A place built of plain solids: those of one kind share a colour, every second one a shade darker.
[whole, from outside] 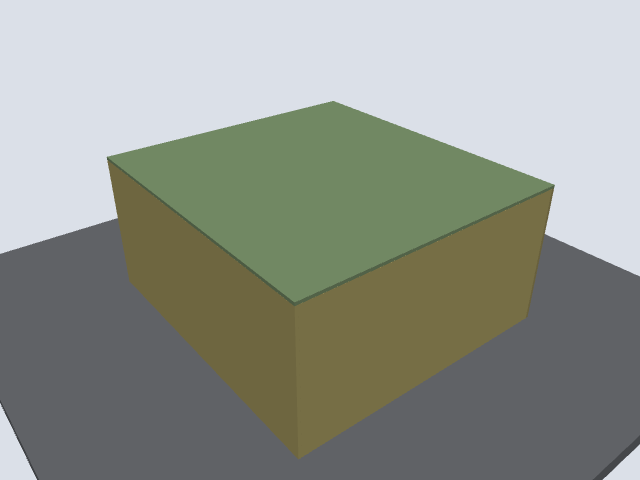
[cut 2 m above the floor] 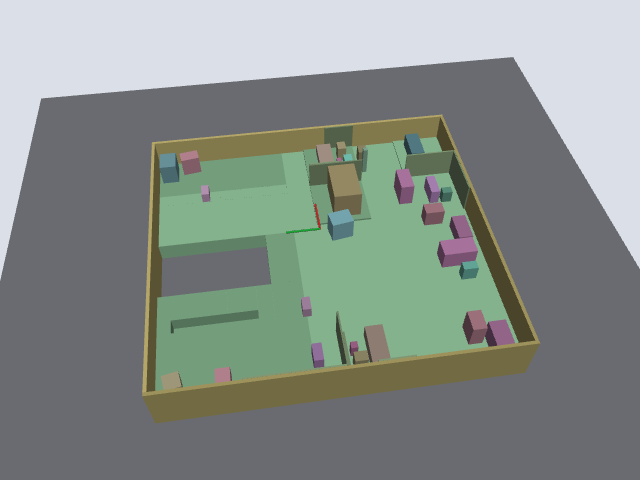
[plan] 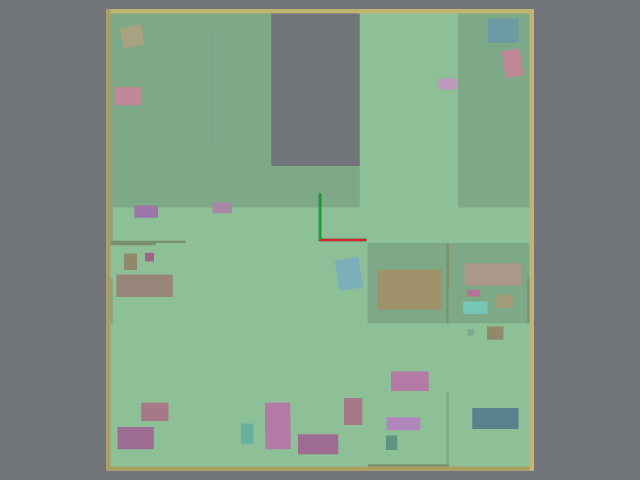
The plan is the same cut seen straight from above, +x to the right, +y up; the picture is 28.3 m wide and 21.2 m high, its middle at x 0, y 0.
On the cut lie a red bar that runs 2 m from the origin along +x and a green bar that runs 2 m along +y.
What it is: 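A part of a trade-fair hall in the days of build-up; stands in every state, service ducts in the floor, freight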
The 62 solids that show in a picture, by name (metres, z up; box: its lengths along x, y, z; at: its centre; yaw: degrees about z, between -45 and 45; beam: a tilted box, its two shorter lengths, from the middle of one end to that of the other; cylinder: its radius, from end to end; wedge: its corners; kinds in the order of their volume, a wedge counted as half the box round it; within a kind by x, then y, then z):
{
 "floor_1": {"box": [3.32, 3.55, 0.12], "at": [-7.6, -1.91, 1.25]},
 "floor_2": {"box": [4.5, 20.01, 1.23], "at": [-7.0, 0.0, 0.57]},
 "floor_3": {"box": [7.1, 0.93, 1.23], "at": [-5.7, 3.74, 0.57]},
 "floor_4": {"box": [7.1, 0.8, 1.23], "at": [-5.7, 9.61, 0.57]},
 "floor_5": {"box": [0.86, 5.0, 0.35], "at": [-4.32, 6.71, 0.12]},
 "floor_6": {"box": [0.86, 0.8, 1.23], "at": [-4.32, 9.61, 0.57]},
 "floor_7": {"box": [1.74, 1.73, 1.23], "at": [-3.02, 5.07, 0.57]},
 "floor_8": {"box": [1.74, 3.27, 1.23], "at": [-3.02, 7.57, 0.57]},
 "floor_9": {"box": [14.49, 1.84, 1.23], "at": [-2.01, 2.35, 0.57]},
 "floor_10": {"box": [3.91, 13.28, 1.23], "at": [-0.2, -3.37, 0.57]},
 "floor_11": {"box": [18.51, 11.44, 1.23], "at": [0.0, -4.28, 0.57]},
 "floor_12": {"box": [3.48, 20.01, 1.23], "at": [3.49, 0.0, 0.57]},
 "floor_13": {"box": [3.59, 3.55, 0.12], "at": [3.9, -1.91, 1.25]},
 "floor_14": {"box": [0.86, 4.5, 1.23], "at": [5.66, 3.69, 0.57]},
 "floor_15": {"box": [0.86, 4.07, 1.23], "at": [5.66, 7.97, 0.57]},
 "floor_16": {"box": [3.57, 3.29, 0.12], "at": [7.47, -8.36, 1.25]},
 "floor_17": {"box": [3.57, 3.55, 0.15], "at": [7.47, -1.91, 1.26]},
 "floor_18": {"box": [3.16, 20.01, 1.23], "at": [7.67, 0.0, 0.57]},
 "floor_19": {"box": [3.16, 0.93, 1.23], "at": [7.67, 3.74, 0.57]},
 "floor_20": {"box": [3.16, 1.73, 1.23], "at": [7.67, 5.07, 0.57]},
 "wall_1": {"box": [0.2, 20.41, 9.46], "at": [-9.36, 0.0, 4.68]},
 "wall_2": {"box": [18.51, 0.2, 9.46], "at": [0.0, -10.1, 4.68]},
 "wall_3": {"box": [18.51, 0.2, 9.46], "at": [0.0, 10.11, 4.68]},
 "wall_4": {"box": [0.2, 20.41, 9.46], "at": [9.36, 0.0, 4.68]},
 "roof_1": {"box": [18.91, 20.41, 0.2], "at": [0.0, 0.0, 9.51]},
 "cabin_1": {"box": [2.86, 1.77, 2.5], "at": [3.96, -2.18, 2.56]},
 "crate_1": {"box": [1.61, 0.99, 1.26], "at": [-8.15, -8.75, 1.82]},
 "crate_2": {"box": [1.13, 2.06, 1.22], "at": [-1.86, -8.21, 1.79], "yaw": 0.7},
 "crate_3": {"box": [1.78, 0.88, 0.88], "at": [-0.08, -9.02, 1.62]},
 "crate_4": {"box": [1.68, 0.86, 1.57], "at": [3.97, -6.24, 1.97]},
 "panelwall_1": {"box": [0.1, 2.0, 2.5], "at": [-9.21, -2.68, 2.56]},
 "panelwall_2": {"box": [0.1, 5.34, 2.5], "at": [-9.21, 2.64, 2.43]},
 "panelwall_3": {"box": [2.0, 0.1, 2.5], "at": [-8.26, -0.18, 2.56]},
 "panelwall_4": {"box": [3.32, 0.1, 2.5], "at": [-7.6, -0.08, 2.43]},
 "panelwall_5": {"box": [3.59, 0.1, 2.5], "at": [3.9, -9.95, 2.43]},
 "panelwall_6": {"box": [0.1, 3.19, 2.5], "at": [5.64, -8.31, 2.43]},
 "panelwall_7": {"box": [0.1, 3.55, 2.5], "at": [5.64, -1.91, 2.56]},
 "panelwall_8": {"box": [0.1, 2.0, 2.5], "at": [5.74, -1.13, 2.58]},
 "panelwall_9": {"box": [0.1, 2.0, 2.5], "at": [9.21, -2.68, 2.58]},
 "pallet_load_1": {"box": [1.2, 0.8, 0.96], "at": [-8.47, 6.36, 1.66]},
 "pallet_load_2": {"box": [1.2, 0.8, 1.53], "at": [-7.3, -7.59, 1.95]},
 "pallet_load_3": {"box": [0.8, 1.2, 1.15], "at": [1.46, -7.58, 1.76]},
 "pallet_load_4": {"box": [0.8, 1.2, 1.32], "at": [8.51, 7.81, 1.84], "yaw": 8.7},
 "bin_big_1": {"box": [1.07, 1.37, 1.45], "at": [1.27, -1.5, 1.91], "yaw": 9.2},
 "bin_big_2": {"box": [1.37, 1.07, 1.45], "at": [8.1, 9.24, 1.91]},
 "panel_stack_1": {"box": [2.5, 1.0, 0.89], "at": [-7.75, -2.02, 1.75]},
 "panel_stack_2": {"box": [2.5, 1.0, 0.67], "at": [7.63, -1.52, 1.67]},
 "board_stack_1": {"box": [2.05, 0.92, 0.95], "at": [7.75, -7.88, 1.78]},
 "counter_1": {"box": [1.05, 0.55, 1.01], "at": [-7.68, 1.25, 1.69]},
 "counter_2": {"box": [1.49, 0.57, 1.04], "at": [3.69, -8.12, 1.7]},
 "bin_small_1": {"box": [0.58, 0.73, 1.07], "at": [-8.37, -0.96, 1.84]},
 "bin_small_2": {"box": [0.73, 0.58, 1.07], "at": [7.74, -4.11, 1.72]},
 "bin_small_3": {"box": [0.73, 0.58, 1.07], "at": [8.14, -2.7, 1.86]},
 "case_1": {"box": [0.56, 0.89, 1.0], "at": [-3.22, -8.55, 1.68]},
 "case_2": {"box": [1.07, 0.56, 0.87], "at": [6.86, -2.99, 1.76]},
 "bigbag_1": {"box": [0.94, 0.91, 1.01], "at": [-8.29, 8.99, 1.69], "yaw": 11.2},
 "cover_stack_1": {"box": [0.86, 0.5, 0.74], "at": [-4.32, 1.43, 1.55]},
 "cover_stack_2": {"box": [0.86, 0.5, 0.71], "at": [5.66, 6.9, 1.54]},
 "toolbox_1": {"box": [0.4, 0.39, 0.85], "at": [-7.53, -0.76, 1.73]},
 "toolbox_2": {"box": [0.58, 0.31, 0.92], "at": [6.79, -2.35, 1.79]},
 "plinth_1": {"box": [0.5, 0.65, 0.87], "at": [3.17, -8.95, 1.62]},
 "flood_1": {"box": [0.3, 0.3, 2.04], "at": [6.66, -4.08, 2.21]}
}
